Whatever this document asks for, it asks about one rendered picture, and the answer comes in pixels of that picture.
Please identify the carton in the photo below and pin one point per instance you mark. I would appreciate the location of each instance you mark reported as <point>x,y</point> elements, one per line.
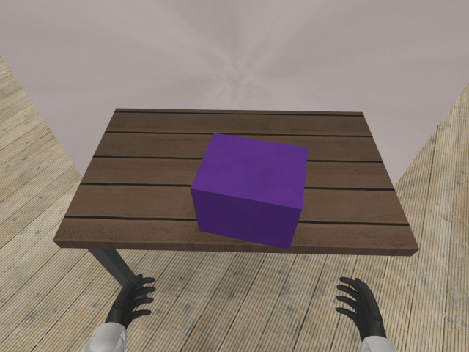
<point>250,189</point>

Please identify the left robot forearm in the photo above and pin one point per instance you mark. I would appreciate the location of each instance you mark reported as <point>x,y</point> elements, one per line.
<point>108,337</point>

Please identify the table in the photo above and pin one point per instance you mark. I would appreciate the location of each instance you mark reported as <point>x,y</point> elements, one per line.
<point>136,191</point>

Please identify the robot left hand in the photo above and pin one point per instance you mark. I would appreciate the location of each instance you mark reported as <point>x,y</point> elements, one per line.
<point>121,310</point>

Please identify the robot right hand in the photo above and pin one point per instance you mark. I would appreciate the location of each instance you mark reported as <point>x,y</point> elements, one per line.
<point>367,317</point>

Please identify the right robot forearm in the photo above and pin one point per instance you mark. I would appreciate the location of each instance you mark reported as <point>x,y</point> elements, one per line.
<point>377,344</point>

